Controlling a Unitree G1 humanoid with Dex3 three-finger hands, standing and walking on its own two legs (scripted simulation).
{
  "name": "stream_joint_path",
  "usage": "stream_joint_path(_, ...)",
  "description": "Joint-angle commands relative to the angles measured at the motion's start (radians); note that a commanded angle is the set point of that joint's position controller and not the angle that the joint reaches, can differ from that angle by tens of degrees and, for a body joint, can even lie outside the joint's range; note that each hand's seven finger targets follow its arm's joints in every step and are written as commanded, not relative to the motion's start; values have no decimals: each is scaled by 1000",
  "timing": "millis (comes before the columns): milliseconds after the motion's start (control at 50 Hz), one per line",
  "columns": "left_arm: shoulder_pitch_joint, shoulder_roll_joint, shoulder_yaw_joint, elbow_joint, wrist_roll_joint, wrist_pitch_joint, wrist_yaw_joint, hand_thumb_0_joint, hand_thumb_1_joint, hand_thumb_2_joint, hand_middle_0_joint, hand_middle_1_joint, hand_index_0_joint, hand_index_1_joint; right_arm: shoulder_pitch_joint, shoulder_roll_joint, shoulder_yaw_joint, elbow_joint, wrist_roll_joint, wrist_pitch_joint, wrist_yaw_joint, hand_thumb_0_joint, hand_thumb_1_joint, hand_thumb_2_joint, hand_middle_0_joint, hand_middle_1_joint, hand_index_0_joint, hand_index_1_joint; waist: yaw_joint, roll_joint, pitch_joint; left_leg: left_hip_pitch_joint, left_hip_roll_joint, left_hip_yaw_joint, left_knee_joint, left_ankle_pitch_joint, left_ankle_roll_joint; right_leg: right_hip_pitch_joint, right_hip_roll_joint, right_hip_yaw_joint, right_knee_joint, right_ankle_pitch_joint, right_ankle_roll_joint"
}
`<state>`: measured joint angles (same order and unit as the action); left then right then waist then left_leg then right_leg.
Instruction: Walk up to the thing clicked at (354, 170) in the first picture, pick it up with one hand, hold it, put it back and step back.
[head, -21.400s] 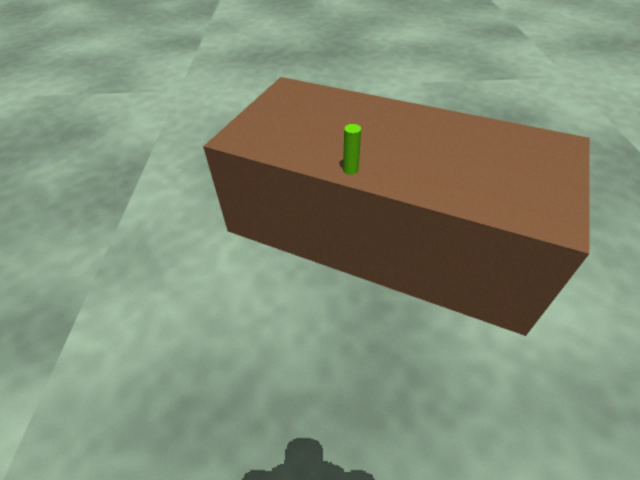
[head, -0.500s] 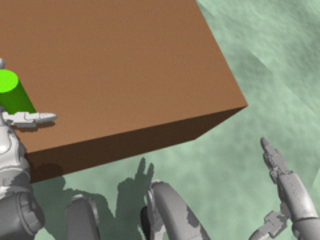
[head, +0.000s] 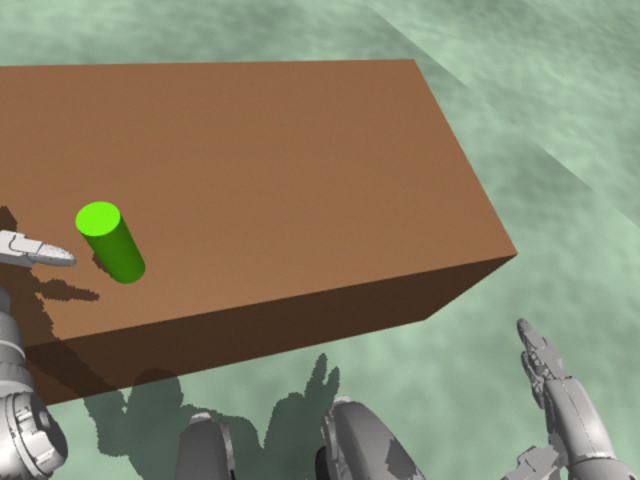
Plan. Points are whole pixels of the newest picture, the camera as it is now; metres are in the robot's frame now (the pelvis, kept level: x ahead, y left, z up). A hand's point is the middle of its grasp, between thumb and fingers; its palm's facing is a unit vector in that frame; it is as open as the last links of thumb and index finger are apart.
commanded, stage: rise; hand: left
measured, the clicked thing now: (115, 246) +0.48 +0.22 -0.10
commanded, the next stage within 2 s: home in 0.04 s
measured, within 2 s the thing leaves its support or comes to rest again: neither
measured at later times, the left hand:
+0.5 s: hand out of the picture +0.38 +0.37 +0.08, palm faces +0.43 -0.81 -0.40, open 17.1 cm
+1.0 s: hand (98, 460) +0.21 +0.18 +0.04, palm faces +0.18 -0.95 -0.24, open 17.5 cm
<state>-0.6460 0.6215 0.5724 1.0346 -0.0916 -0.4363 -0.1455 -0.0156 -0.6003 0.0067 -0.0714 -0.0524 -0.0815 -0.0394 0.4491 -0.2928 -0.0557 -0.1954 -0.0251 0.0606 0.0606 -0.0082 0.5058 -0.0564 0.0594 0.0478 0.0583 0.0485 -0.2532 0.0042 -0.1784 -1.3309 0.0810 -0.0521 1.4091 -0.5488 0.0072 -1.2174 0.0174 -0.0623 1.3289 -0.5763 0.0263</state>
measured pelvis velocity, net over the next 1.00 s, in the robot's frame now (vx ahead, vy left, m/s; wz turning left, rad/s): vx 0.04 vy -0.01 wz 0.05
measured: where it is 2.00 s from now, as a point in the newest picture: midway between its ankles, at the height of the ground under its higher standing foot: outside the picture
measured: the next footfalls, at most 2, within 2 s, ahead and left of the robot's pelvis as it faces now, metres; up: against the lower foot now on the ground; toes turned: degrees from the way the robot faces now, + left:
none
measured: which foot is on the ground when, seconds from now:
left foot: down 0.00-1.00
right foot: down 0.00-1.00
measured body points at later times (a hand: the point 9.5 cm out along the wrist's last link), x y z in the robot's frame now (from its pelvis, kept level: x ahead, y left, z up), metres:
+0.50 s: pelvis +0.02 +0.00 +0.08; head +0.09 +0.03 +0.52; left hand +0.36 +0.41 +0.10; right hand +0.21 -0.20 +0.05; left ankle +0.05 +0.11 -0.60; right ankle +0.03 -0.14 -0.59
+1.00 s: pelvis +0.04 -0.01 +0.10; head +0.07 -0.01 +0.55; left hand +0.20 +0.23 +0.06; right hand +0.22 -0.23 +0.05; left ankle +0.05 +0.11 -0.60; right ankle +0.03 -0.14 -0.60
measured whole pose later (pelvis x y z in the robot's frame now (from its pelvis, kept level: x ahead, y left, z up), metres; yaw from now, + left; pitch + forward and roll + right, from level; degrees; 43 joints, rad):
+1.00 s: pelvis +0.04 -0.01 +0.10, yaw +3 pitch +9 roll -1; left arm 0.40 0.21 0.01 0.18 -0.04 0.03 0.09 -0.01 -0.55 0.05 -0.06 -0.05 -0.05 -0.05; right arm 0.40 -0.21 0.01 0.14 0.05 0.11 -0.07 0.01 -0.88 -0.89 0.20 0.29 0.20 0.29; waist 0.00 0.01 -0.12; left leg -0.63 0.04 0.02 0.90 -0.43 -0.01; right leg -0.57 -0.03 -0.02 0.89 -0.48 0.02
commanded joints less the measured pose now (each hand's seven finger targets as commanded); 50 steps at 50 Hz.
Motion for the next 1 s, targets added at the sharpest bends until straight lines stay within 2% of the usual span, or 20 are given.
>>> stream_joint_path(0, -188, 243, -43, -107, 85, 84, 76, 0, -611, 89, -77, -73, -65, -91, 56, -199, -148, -168, 27, -31, -45, 0, 506, -56, 54, 50, 54, 50, 57, 175, -400, 549, -35, -10, -309, 258, -11, 226, 43, -5, -238, 251, -48)
stream_joint_path(20, -311, 256, -55, -232, 82, 94, 90, 0, -611, 91, -79, -79, -68, -95, 52, -199, -149, -213, 34, -26, -49, 0, 498, -59, 54, 51, 53, 51, 46, 198, -461, 614, -28, -14, -321, 286, -17, 247, 43, -4, -248, 271, -51)
stream_joint_path(60, -338, 346, -22, -237, 110, 135, 128, 0, -609, 80, -84, -73, -78, -85, 91, -216, -184, -152, 38, -4, -61, 0, 443, -74, 54, 51, 53, 51, 65, 239, -492, 688, -32, -7, -347, 317, -21, 285, 41, 3, -272, 296, -49)
stream_joint_path(120, -374, 470, 10, -258, 146, 179, 192, 0, -495, 102, -91, -86, -95, -87, 75, -172, -132, -11, 37, 21, -70, 0, 306, -109, 54, 52, 54, 52, 108, 251, -425, 696, -38, 9, -380, 338, -12, 319, 34, 14, -310, 302, -46)
stream_joint_path(160, -377, 487, 10, -258, 158, 197, 223, 0, -495, 89, -58, -63, -58, -63, 31, -142, -89, 6, 34, 28, -70, 0, 146, -269, 128, 179, 128, 179, 126, 257, -404, 696, -44, 19, -406, 326, -10, 376, 25, 22, -337, 300, -44)
stream_joint_path(240, -346, 348, -78, -153, 170, 214, 238, 0, -468, 104, -60, -68, -61, -67, -92, -28, 81, 21, 26, 17, -59, 0, -174, -482, 127, 178, 127, 178, 147, 264, -282, 708, -41, 19, -474, 280, -20, 373, 19, 16, -386, 247, -47)
stream_joint_path(260, -279, 266, -118, -59, 169, 225, 234, 0, -475, 100, -60, -67, -60, -66, -148, -10, 111, -13, 23, 10, -58, 0, -187, -488, 128, 180, 128, 180, 149, 223, -282, 692, -42, 23, -481, 276, -17, 405, 19, 17, -407, 250, -45)
stream_joint_path(280, -221, 254, -121, -10, 173, 234, 233, 0, -489, 92, -58, -64, -59, -64, -183, -20, 120, -43, 21, 2, -57, 0, -216, -504, 131, 185, 131, 185, 157, 184, -295, 693, -42, 29, -485, 294, -13, 433, 18, 17, -423, 267, -43)
stream_joint_path(340, -123, 263, -131, -8, 166, 261, 224, 0, -485, 94, -59, -65, -59, -64, -73, -73, 74, 17, 19, 15, -59, 0, -408, -626, 152, 220, 152, 220, 155, 179, -344, 748, -42, 40, -489, 397, -13, 485, 15, 16, -444, 362, -39)
stream_joint_path(360, -113, 261, -133, -73, 159, 273, 220, 0, -486, 93, -58, -64, -59, -64, -5, -121, 17, 4, 19, 22, -64, 0, -488, -674, 161, 234, 161, 234, 140, 153, -396, 808, -39, 47, -489, 449, -12, 505, 19, 14, -458, 413, -37)
stream_joint_path(380, -74, 233, -161, -61, 152, 292, 215, 0, -477, 98, -59, -65, -59, -64, 10, -132, 2, 22, 27, 27, -65, 0, -538, -693, 164, 240, 164, 240, 129, 149, -368, 828, -38, 43, -500, 454, -14, 503, 20, 9, -467, 415, -38)
stream_joint_path(440, -48, 259, -158, -237, 132, 325, 217, 0, -482, 94, -58, -63, -59, -63, 34, -171, -69, 91, 57, 42, -78, 0, -603, -731, 171, 251, 171, 251, 144, 143, -354, 896, -36, 38, -539, 480, -17, 517, 18, 8, -499, 443, -39)
stream_joint_path(500, 69, 123, -232, -300, 109, 355, 222, 0, -468, 102, -59, -65, -60, -65, -13, -108, -20, 143, 75, 31, -82, 0, -717, -798, 183, 271, 183, 271, 159, 81, -220, 847, -36, 32, -590, 392, -14, 515, 19, 2, -525, 375, -41)
stream_joint_path(540, 122, 75, -256, -427, 96, 355, 227, 0, -497, 86, -57, -61, -57, -60, -46, -50, 41, 132, 82, 17, -86, 0, -746, -815, 186, 276, 186, 276, 194, 129, -226, 873, -38, 36, -618, 397, -21, 547, 15, -1, -530, 363, -47)
stream_joint_path(580, 209, -33, -315, -517, 82, 357, 228, 0, -514, 75, -55, -58, -55, -57, -73, 0, 94, 121, 83, 4, -88, 0, -778, -834, 189, 281, 189, 281, 217, 116, -201, 869, -39, 43, -636, 402, -23, 584, 12, -4, -536, 364, -48)
stream_joint_path(640, 360, -25, -301, -672, 73, 363, 246, 0, -529, 66, -53, -54, -54, -54, -90, -22, 76, 141, 74, 1, -102, 0, -853, -878, 197, 294, 197, 294, 256, 159, -213, 882, -43, 51, -651, 420, -31, 642, 3, 2, -544, 372, -50)
stream_joint_path(740, 637, -83, -316, -893, 57, 380, 271, 0, -550, 54, -51, -50, -51, -49, -82, -63, 5, 178, 67, -3, -131, 0, -885, -897, 200, 300, 200, 300, 272, 171, -194, 908, -44, 65, -659, 460, -32, 702, 0, 10, -545, 410, -50)
stream_joint_path(800, 778, -174, -382, -1006, 49, 392, 271, 0, -567, 44, -49, -47, -49, -46, -68, -50, -4, 182, 68, -2, -139, 0, -888, -899, 201, 300, 201, 300, 258, 142, -175, 921, -42, 69, -654, 488, -26, 699, 2, 9, -541, 437, -46)
stream_joint_path(880, 958, -330, -520, -1017, 46, 413, 250, 0, -564, 45, -49, -47, -50, -46, -42, -17, 11, 175, 65, -6, -143, 0, -891, -901, 201, 301, 201, 301, 223, 12, -102, 883, -46, 82, -633, 466, -11, 682, -3, 10, -551, 467, -27)
stream_joint_path(980, 955, -305, -527, -1096, 59, 412, 242, 0, -578, 37, -48, -45, -48, -44, -42, -21, 1, 146, 63, -9, -152, 0, -892, -901, 201, 301, 201, 301, 226, -28, -41, 840, -62, 102, -624, 370, 0, 646, -19, 27, -569, 397, -15)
